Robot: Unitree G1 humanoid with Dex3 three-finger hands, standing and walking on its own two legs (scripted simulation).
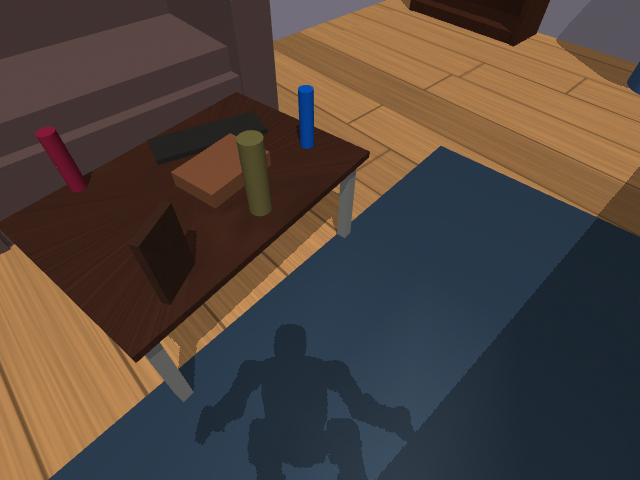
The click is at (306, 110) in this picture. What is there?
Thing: slim round
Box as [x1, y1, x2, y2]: [298, 85, 313, 148]
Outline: 302,85 298,87 300,145 302,147 308,148 313,145 313,88 309,85
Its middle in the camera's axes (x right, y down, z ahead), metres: -0.04 -0.43 +1.31
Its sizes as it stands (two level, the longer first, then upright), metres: 0.050 0.050 0.211
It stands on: a support 0.42 m high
